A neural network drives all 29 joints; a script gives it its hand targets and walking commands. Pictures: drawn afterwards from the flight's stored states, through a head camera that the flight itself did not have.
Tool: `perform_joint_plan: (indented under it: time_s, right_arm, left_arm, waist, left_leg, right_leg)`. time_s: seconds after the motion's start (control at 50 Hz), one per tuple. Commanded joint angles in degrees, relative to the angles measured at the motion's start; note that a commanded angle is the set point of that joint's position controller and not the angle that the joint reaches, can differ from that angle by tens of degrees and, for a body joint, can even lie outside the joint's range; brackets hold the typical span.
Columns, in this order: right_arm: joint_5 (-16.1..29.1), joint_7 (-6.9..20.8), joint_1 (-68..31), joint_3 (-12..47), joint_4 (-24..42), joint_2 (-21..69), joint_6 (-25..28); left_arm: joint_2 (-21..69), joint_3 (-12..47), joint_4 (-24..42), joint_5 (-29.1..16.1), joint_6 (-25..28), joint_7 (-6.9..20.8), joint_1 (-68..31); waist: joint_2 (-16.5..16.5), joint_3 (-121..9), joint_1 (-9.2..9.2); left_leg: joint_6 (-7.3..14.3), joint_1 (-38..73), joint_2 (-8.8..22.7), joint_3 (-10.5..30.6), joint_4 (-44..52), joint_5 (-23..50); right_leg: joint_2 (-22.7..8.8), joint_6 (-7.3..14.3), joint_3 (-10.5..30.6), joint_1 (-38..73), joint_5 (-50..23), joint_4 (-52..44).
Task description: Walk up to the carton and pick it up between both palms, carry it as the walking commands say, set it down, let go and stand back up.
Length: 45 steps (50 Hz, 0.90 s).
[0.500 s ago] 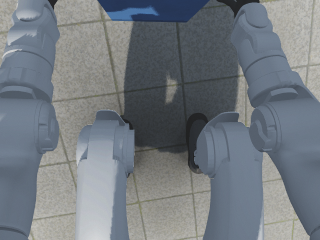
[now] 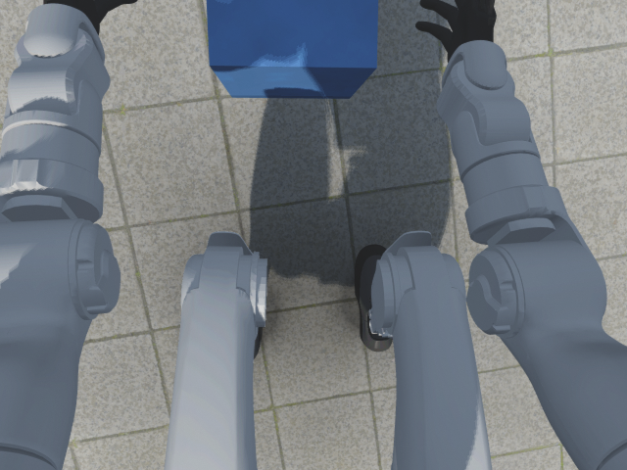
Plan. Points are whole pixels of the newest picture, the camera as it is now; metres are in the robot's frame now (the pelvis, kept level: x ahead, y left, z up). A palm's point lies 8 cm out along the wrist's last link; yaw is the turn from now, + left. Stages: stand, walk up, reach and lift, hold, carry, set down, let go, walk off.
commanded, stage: set down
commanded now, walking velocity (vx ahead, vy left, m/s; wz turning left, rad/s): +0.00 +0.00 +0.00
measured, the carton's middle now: (292, 26) +0.60 +0.04 -0.32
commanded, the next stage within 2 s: let go in 0.96 s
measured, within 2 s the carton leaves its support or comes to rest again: neither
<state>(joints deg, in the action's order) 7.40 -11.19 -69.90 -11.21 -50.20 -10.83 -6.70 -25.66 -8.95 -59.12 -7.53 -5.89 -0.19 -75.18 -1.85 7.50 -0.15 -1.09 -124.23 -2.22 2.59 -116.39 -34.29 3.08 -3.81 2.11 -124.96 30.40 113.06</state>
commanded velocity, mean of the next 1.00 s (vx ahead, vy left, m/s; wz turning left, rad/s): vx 0.00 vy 0.00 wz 0.00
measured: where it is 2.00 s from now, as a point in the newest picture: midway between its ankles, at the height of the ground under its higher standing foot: (310, 321)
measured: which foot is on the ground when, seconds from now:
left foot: down 0.00-1.00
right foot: down 0.00-1.00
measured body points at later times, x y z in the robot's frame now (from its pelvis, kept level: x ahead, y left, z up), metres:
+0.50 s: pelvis +0.02 +0.00 +0.12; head +0.33 +0.03 +0.44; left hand +0.54 +0.25 +0.01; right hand +0.54 -0.14 +0.01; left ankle +0.09 +0.12 -0.39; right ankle +0.12 -0.13 -0.39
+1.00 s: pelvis +0.04 +0.00 +0.24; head +0.33 +0.03 +0.58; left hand +0.54 +0.25 +0.13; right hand +0.53 -0.15 +0.13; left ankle +0.09 +0.12 -0.39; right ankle +0.12 -0.13 -0.39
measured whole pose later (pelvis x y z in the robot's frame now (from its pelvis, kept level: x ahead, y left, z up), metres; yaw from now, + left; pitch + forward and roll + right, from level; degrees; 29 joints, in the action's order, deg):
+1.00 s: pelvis +0.04 +0.00 +0.24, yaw +2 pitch +44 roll -1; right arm -4.3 -6.8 -54.0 -18.2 -42.9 -5.3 -8.1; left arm -19.0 -19.3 -53.3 3.9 -6.2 6.5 -59.9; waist -1.2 -4.7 0.3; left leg -0.1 -84.8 -1.8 2.1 -59.6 -18.7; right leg 0.6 -2.6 3.2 -85.4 16.2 57.5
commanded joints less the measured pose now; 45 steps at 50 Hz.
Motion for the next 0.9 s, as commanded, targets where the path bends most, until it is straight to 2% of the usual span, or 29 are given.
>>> perform_joint_plan:
  time_s: [0.0,0.14,0.5,0.8,0.88]
  right_arm:
    - [-0.89,0.11,-11.24,-1.00,6.75,-4.83,0.47]
    - [-2.25,0.29,-9.56,-1.72,9.92,-3.54,-1.05]
    - [-6.36,1.49,-2.35,-4.53,15.38,-1.02,-2.84]
    - [-8.91,3.60,5.15,-5.29,17.20,0.59,-1.62]
    - [-10.31,4.28,5.75,-5.90,13.79,1.73,-0.99]
  left_arm:
    - [-6.84,-2.19,6.06,1.21,0.57,0.45,-12.34]
    - [-6.44,-4.35,9.10,2.98,-0.48,1.50,-10.06]
    - [-3.47,-6.78,14.32,6.21,-1.93,3.89,-3.52]
    - [-1.63,-9.15,15.44,8.48,-0.84,5.77,2.73]
    - [0.03,-9.87,11.93,9.59,0.04,6.43,3.44]
  waist:
    - [4.88,-65.44,-1.33]
    - [4.09,-68.83,-1.82]
    - [4.72,-71.18,-1.43]
    - [3.75,-66.93,-1.47]
    - [3.44,-59.80,-1.03]
  left_leg:
    - [-0.64,35.14,-0.69,-5.03,15.25,20.68]
    - [-0.28,38.73,-1.37,-5.53,21.54,21.82]
    - [-0.24,55.04,-2.26,-5.03,39.23,28.72]
    - [0.12,66.79,-2.31,-4.35,56.23,34.99]
    - [0.19,66.07,-1.92,-3.77,60.19,34.31]
  right_leg:
    - [2.72,0.19,-7.71,33.08,-14.53,-9.46]
    - [3.28,-0.05,-7.62,37.42,-15.38,-16.36]
    - [3.48,-0.20,-7.13,48.08,-19.36,-35.22]
    - [2.35,-0.13,-4.68,63.53,-26.82,-51.87]
    - [1.68,0.02,-4.12,63.78,-26.71,-55.73]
